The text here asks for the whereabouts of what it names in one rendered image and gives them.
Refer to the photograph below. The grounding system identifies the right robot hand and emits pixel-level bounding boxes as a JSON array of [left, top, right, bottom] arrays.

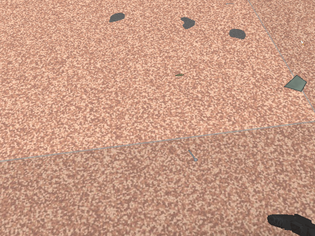
[[267, 213, 315, 236]]

